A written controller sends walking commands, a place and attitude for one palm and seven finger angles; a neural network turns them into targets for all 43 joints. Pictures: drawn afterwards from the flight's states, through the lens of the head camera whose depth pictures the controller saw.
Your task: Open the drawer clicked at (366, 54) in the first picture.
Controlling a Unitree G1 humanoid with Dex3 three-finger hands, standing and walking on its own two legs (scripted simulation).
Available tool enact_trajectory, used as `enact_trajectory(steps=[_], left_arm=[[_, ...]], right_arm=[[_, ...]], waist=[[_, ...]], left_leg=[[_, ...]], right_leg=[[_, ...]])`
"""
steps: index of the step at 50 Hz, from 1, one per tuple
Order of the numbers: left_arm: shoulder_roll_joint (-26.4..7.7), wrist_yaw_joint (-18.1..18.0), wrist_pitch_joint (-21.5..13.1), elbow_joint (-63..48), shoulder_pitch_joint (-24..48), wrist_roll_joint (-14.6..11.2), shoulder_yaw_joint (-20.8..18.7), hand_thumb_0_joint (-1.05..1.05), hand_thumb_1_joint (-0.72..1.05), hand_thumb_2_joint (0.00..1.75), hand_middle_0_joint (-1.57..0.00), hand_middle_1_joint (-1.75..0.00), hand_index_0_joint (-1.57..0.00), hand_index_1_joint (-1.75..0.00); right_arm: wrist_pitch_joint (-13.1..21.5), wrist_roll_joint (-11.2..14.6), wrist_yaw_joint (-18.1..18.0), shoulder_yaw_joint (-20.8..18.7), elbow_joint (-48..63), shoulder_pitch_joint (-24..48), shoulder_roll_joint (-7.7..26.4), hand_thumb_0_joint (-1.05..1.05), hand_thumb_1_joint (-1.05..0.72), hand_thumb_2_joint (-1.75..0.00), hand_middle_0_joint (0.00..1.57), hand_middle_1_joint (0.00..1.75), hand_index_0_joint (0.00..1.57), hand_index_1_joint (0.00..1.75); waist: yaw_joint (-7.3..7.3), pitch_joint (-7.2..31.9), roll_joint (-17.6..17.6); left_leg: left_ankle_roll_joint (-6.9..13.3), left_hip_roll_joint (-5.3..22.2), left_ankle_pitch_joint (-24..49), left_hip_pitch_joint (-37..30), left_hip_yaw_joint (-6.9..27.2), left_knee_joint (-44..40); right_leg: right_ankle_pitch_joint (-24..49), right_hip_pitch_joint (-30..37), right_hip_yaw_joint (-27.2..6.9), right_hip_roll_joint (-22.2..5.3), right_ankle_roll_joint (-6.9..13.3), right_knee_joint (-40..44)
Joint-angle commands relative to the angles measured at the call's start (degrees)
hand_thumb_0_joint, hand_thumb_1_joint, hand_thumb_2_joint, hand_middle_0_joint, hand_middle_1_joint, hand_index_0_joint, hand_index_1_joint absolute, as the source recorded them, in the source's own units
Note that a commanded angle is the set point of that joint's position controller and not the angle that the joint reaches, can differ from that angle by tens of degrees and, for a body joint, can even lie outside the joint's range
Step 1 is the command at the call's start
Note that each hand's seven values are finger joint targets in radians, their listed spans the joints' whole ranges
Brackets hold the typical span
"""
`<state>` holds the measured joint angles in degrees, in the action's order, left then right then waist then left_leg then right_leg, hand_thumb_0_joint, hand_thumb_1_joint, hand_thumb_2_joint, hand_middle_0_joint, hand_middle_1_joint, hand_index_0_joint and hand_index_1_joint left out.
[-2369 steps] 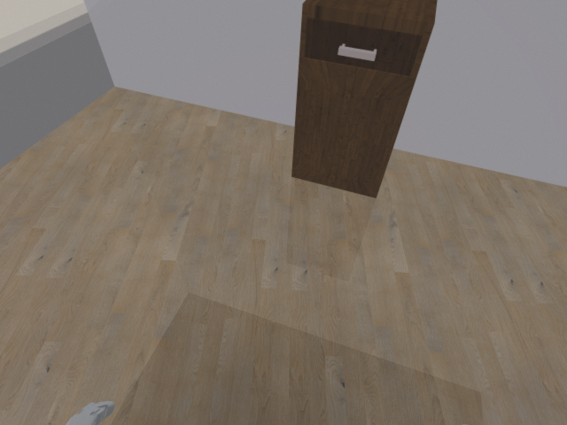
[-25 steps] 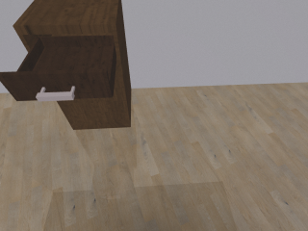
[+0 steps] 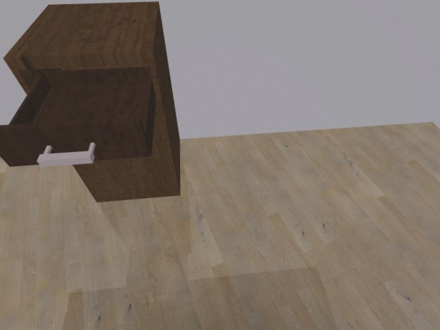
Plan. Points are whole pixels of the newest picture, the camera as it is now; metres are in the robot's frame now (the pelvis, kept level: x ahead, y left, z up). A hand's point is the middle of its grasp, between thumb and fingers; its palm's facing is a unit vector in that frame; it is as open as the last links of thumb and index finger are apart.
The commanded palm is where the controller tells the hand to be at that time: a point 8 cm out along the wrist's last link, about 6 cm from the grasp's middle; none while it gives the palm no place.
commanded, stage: let the arm hang, fingers relaxed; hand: left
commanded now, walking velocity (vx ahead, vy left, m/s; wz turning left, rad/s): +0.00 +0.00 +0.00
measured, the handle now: (68, 153) +0.54 +0.44 -0.06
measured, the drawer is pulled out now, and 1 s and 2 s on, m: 0.29 0.29 0.29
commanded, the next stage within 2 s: look to check the result in 0.02 s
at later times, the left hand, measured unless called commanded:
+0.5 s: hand out of the picture +0.04 +0.17 -0.17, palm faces +0.02 -0.97 -0.23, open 7.3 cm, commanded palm none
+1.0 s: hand out of the picture +0.05 +0.16 -0.17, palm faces +0.02 -0.97 -0.24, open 7.3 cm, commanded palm none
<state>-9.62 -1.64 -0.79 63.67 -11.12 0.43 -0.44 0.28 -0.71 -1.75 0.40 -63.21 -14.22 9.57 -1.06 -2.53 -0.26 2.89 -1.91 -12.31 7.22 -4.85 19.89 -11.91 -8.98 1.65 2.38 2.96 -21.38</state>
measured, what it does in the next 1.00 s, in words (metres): stands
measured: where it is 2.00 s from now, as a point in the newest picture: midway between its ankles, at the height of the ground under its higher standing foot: outside the picture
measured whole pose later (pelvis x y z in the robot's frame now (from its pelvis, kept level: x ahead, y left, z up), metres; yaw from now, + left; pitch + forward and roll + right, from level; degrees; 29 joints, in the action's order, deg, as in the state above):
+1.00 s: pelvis +0.02 -0.03 +0.00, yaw +0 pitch -1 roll +0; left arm -10.6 -1.8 -1.1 65.0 -12.3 0.1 -0.9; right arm -0.5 -0.6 -2.2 -0.1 -64.3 -14.4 10.8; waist -1.0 -3.3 -0.9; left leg 0.3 0.4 -13.7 4.6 -3.9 19.3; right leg -12.4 -5.2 2.3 4.8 5.3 -18.4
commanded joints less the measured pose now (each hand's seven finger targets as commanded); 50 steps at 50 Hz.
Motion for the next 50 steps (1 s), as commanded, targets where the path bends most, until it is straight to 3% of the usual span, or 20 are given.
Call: enact_trajectory(steps=[1,7,13,17,27,31,50], left_arm=[[-7.6,-0.4,-0.3,-1.2,-4.6,0.1,-1.4,0.0,0.9,0.9,-0.2,-0.3,-0.2,-0.3],[-7.7,-0.6,-0.6,-1.1,-4.3,0.0,-1.4,0.0,0.9,0.9,-0.2,-0.3,-0.2,-0.3],[-7.8,-0.7,-0.6,-0.7,-4.5,-0.1,-1.4,0.0,0.9,0.9,-0.2,-0.3,-0.2,-0.3],[-7.6,-0.7,-0.5,-0.4,-4.7,-0.1,-1.3,0.0,0.9,0.9,-0.2,-0.3,-0.2,-0.3],[-7.9,-0.7,-0.7,-0.5,-4.6,-0.1,-1.4,0.0,0.9,0.9,-0.2,-0.3,-0.2,-0.3],[-8.1,-0.7,-0.8,-0.5,-4.7,0.0,-1.6,0.0,0.9,0.9,-0.2,-0.3,-0.2,-0.3],[-9.5,-0.6,-0.9,-0.8,-3.5,-0.2,-1.9,0.0,0.9,0.9,-0.2,-0.3,-0.2,-0.3]], right_arm=[[0.8,0.0,-0.8,-1.3,1.3,-3.5,6.2,0.0,-0.9,-0.9,0.2,0.3,0.2,0.3],[0.8,0.0,-0.9,-1.3,1.0,-3.9,6.3,0.0,-0.9,-0.9,0.2,0.3,0.2,0.3],[0.6,0.0,-1.1,-1.3,0.5,-4.0,6.4,0.0,-0.9,-0.9,0.2,0.3,0.2,0.3],[0.3,0.1,-1.1,-1.4,0.4,-3.9,6.2,0.0,-0.9,-0.9,0.2,0.3,0.2,0.3],[0.4,0.1,-1.2,-1.4,0.5,-3.5,6.6,0.0,-0.9,-0.9,0.2,0.3,0.2,0.3],[0.4,0.1,-1.2,-1.4,0.6,-3.4,6.9,0.0,-0.9,-0.9,0.2,0.3,0.2,0.3],[0.1,-0.1,-1.1,-1.7,0.5,-3.4,7.8,0.0,-0.9,-0.9,0.2,0.3,0.2,0.3]], waist=[[0.65,0.4,-0.7],[0.4,2.6,-0.1],[0.34,1.5,-0.5],[0.24,0.3,0.7],[0.17,0.8,-0.6],[0.3,0.5,0.6],[0.31,0.2,0.1]], left_leg=[[-0.3,8.3,10.3,-0.4,8.0,-2.9],[-0.3,8.3,13.2,-2.0,7.7,-2.3],[-0.5,8.3,13.8,-2.6,7.3,-2.1],[-0.6,8.2,11.2,-2.3,7.3,-2.3],[-0.7,8.3,12.8,-3.1,7.0,-2.0],[-0.8,8.3,11.7,-2.8,7.0,-2.1],[-1.2,8.1,8.0,-1.9,6.4,-2.3]], right_leg=[[11.0,0.5,-7.3,-7.7,0.5,3.2],[16.0,2.7,-7.2,-8.2,0.8,2.9],[18.0,2.8,-7.3,-8.3,0.9,3.1],[16.1,2.2,-7.3,-8.3,0.7,4.0],[19.0,2.9,-7.7,-8.4,0.8,4.0],[18.4,2.8,-7.6,-8.3,0.7,4.3],[17.3,3.8,-8.7,-8.5,0.1,5.9]])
